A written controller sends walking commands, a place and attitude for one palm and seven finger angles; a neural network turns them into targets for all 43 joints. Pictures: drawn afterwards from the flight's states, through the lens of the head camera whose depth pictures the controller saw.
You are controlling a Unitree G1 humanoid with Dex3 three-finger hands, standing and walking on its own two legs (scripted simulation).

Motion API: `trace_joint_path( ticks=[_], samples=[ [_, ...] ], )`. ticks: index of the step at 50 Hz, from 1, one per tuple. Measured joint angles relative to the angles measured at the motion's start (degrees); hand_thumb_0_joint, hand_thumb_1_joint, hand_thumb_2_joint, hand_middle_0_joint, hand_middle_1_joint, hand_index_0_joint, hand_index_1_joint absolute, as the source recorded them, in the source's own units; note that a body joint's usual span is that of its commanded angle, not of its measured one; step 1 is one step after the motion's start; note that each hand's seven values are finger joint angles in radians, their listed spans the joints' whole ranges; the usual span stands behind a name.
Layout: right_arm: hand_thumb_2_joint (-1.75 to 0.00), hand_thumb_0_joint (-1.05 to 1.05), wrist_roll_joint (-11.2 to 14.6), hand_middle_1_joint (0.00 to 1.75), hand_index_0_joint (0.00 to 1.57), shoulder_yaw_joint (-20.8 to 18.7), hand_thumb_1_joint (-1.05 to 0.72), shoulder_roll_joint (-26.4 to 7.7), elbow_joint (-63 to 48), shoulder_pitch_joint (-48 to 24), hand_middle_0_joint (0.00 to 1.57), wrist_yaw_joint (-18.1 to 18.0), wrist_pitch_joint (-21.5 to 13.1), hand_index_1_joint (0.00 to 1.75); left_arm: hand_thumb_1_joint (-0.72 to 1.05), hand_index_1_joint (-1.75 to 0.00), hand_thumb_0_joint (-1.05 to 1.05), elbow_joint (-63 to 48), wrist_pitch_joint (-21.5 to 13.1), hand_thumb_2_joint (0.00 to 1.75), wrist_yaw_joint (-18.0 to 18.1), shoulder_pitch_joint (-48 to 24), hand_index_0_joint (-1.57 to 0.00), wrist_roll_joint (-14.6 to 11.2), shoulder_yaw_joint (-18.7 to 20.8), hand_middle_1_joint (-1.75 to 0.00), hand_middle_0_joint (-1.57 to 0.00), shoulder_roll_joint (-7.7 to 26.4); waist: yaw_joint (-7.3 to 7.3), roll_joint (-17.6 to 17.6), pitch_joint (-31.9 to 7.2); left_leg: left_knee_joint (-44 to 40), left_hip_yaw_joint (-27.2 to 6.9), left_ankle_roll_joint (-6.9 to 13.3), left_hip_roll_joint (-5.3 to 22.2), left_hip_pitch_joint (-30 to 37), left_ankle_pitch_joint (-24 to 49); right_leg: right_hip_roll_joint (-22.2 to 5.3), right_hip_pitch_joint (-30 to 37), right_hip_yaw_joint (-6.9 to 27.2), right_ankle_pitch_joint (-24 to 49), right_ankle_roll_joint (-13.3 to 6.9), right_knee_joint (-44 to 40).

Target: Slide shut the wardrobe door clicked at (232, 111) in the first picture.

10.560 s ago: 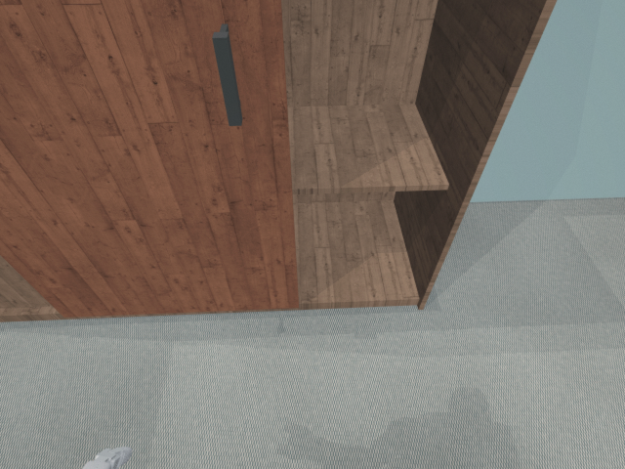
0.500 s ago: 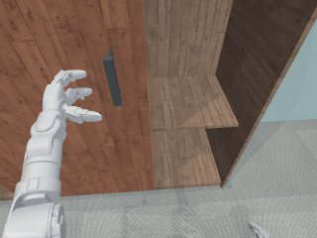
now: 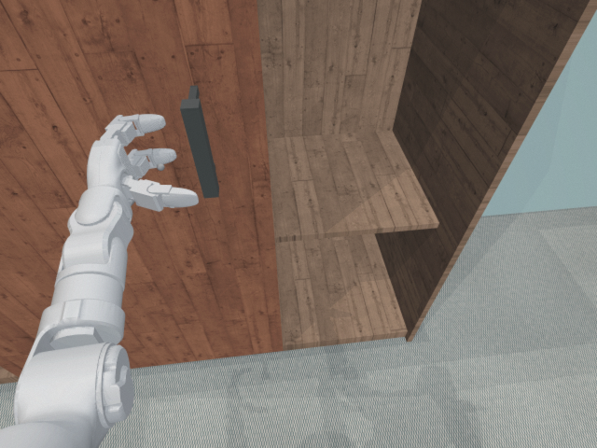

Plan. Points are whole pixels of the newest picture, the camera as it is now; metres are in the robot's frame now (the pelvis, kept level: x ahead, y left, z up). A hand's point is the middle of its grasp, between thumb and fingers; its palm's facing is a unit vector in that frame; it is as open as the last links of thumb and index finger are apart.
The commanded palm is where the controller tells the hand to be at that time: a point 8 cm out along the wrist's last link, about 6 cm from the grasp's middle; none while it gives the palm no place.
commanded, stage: move the hooked fingers beside the handle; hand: left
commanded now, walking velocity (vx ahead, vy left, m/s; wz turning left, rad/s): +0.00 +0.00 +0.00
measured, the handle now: (203, 144) +0.51 +0.14 +0.16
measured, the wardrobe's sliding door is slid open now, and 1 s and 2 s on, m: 0.44 0.44 0.44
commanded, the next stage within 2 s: feel for the door with the fingertips in 1.40 s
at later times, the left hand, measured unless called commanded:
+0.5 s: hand (163, 165) +0.44 +0.18 +0.17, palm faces +0.14 -0.99 +0.00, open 14.0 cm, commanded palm +0.42 +0.24 +0.16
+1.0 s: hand (150, 173) +0.44 +0.20 +0.16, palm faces +0.14 -0.99 +0.02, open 14.0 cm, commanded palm +0.41 +0.24 +0.16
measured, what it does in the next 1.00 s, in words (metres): stands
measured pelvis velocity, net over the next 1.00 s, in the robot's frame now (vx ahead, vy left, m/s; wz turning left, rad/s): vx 0.01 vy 0.00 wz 0.00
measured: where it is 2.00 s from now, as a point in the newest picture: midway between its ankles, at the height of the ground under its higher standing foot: outside the picture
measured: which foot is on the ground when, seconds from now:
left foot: down 0.00-1.00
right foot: down 0.00-1.00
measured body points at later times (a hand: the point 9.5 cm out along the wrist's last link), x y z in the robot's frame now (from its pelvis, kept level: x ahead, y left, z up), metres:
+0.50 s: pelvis -0.01 +0.00 +0.00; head +0.01 +0.00 +0.45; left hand +0.43 +0.23 +0.17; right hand +0.08 -0.26 -0.11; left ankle +0.02 +0.13 -0.73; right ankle -0.04 -0.13 -0.73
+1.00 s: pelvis +0.01 +0.00 +0.00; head +0.01 -0.01 +0.45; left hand +0.42 +0.25 +0.16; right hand +0.08 -0.27 -0.12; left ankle +0.02 +0.13 -0.73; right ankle -0.04 -0.13 -0.73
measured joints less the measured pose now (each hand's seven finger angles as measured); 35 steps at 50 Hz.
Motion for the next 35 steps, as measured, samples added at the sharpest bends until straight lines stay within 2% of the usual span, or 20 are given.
trace_joint_path(
  ticks=[8, 12, 17, 25, 29, 35],
  samples=[
    [-0.9, 0.02, 0.1, 0.3, 0.2, -0.2, -0.91, 0.6, -0.6, 0.3, 0.2, 0.3, 0.1, 0.3, -0.5, -1.2, -0.02, -6.1, -0.6, 0.3, 1.5, 4.3, -0.3, 0.2, -1.6, -1.2, -0.3, -1.7, 0.74, 0.2, 0.2, 0.3, 0.1, 0.2, -0.1, 1.0, -0.4, -0.1, 1.3, 0.1, -0.1, 0.2, -0.2],
    [-0.9, 0.02, 0.3, 0.3, 0.2, 0.3, -0.91, 0.7, 0.0, -1.2, 0.2, 0.0, 0.1, 0.3, -0.5, -1.2, -0.02, -4.6, 0.5, 0.3, 1.9, 1.9, -0.3, 0.2, -3.3, -1.2, -0.3, -2.3, 1.06, 0.0, 0.7, 0.6, -0.7, 0.2, -0.4, 0.7, 0.0, -0.3, 1.4, -0.7, 0.0, 0.2, -0.1],
    [-0.9, 0.02, 0.0, 0.3, 0.21, 0.9, -0.91, 0.7, -0.5, -3.2, 0.2, -0.2, 0.0, 0.3, -0.5, -1.2, -0.01, 0.5, 1.5, 0.3, 2.6, -2.3, -0.3, 0.8, -3.0, -1.2, -0.3, -1.8, 0.67, -0.1, 1.2, 0.5, -1.2, 0.1, -0.4, -0.5, 0.8, -0.2, 0.1, -1.2, 0.4, 0.1, 0.3],
    [-0.9, 0.01, -0.4, 0.3, 0.21, 1.0, -0.91, 0.4, -0.6, -2.6, 0.2, 0.0, -0.6, 0.3, -0.5, -1.2, -0.02, 6.5, -3.0, 0.3, 2.2, -6.5, -0.3, 1.4, -2.0, -1.2, -0.3, 0.1, 0.0, -0.2, 1.5, 1.1, -1.4, -0.1, -0.2, -2.4, 1.0, 0.0, -2.0, -1.3, 0.4, 0.0, 1.2],
    [-0.9, 0.01, -0.3, 0.3, 0.21, 0.8, -0.91, 0.1, -0.1, -1.0, 0.2, 0.1, -0.3, 0.3, -0.5, -1.2, -0.01, 9.5, -3.8, 0.3, 1.2, -7.8, -0.3, 1.5, -1.1, -1.2, -0.3, 1.5, -0.51, -0.2, 1.1, 1.3, -1.2, -0.2, 0.0, -3.0, 0.7, 0.2, -2.6, -1.2, 0.2, -0.2, 1.5],
    [-0.9, 0.01, -0.2, 0.3, 0.21, 0.0, -0.91, -0.6, 0.3, 1.5, 0.2, 0.3, 0.3, 0.3, -0.5, -1.2, -0.01, 9.6, -4.5, 0.3, 0.0, -5.8, -0.3, 1.0, 0.4, -1.2, -0.3, 2.2, -0.93, 0.1, 0.7, 1.5, -0.7, -0.2, 0.2, -2.9, 0.0, 0.4, -2.7, -0.6, -0.2, -0.2, 1.5]
  ],
)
